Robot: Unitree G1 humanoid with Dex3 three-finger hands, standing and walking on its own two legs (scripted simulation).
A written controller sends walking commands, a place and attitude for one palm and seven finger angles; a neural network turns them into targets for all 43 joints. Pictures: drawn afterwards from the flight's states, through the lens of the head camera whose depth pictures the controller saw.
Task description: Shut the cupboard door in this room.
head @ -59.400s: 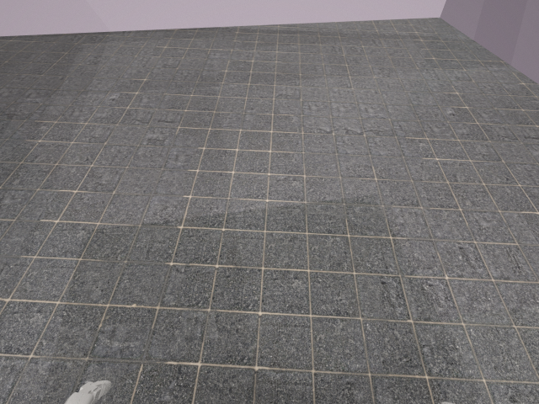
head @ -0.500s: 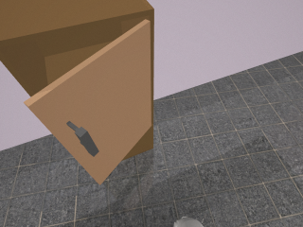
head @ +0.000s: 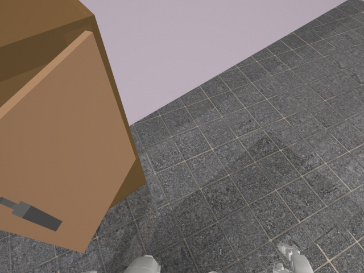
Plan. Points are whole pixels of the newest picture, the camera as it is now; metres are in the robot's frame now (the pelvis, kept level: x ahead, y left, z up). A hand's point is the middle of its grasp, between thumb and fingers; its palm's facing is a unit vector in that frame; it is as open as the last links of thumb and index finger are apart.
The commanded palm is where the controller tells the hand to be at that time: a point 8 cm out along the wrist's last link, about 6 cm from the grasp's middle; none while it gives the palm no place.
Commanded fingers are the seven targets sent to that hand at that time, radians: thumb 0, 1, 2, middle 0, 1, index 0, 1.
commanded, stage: walk to a spot facing it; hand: left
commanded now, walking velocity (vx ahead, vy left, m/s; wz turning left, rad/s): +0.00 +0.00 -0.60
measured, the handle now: (31, 213) +0.20 +0.32 +0.02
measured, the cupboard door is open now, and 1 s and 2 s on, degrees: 31 31 31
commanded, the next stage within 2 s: none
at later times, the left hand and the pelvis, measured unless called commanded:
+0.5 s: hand (130, 228) +0.22 +0.16 -0.16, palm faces -0.34 -0.90 -0.25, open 7.4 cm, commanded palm none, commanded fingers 0.00 0.90 0.90 -0.20 -0.30 -0.20 -0.30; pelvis +0.04 +0.00 -0.01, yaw -20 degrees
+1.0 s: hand (151, 234) +0.21 +0.10 -0.15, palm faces -0.49 -0.84 -0.24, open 7.4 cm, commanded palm none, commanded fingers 0.00 0.90 0.90 -0.20 -0.30 -0.20 -0.30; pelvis +0.06 -0.04 +0.00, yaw -35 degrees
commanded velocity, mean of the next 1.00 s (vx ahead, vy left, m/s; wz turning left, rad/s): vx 0.00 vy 0.00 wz -0.60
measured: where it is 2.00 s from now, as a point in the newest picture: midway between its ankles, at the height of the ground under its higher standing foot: (225, 272)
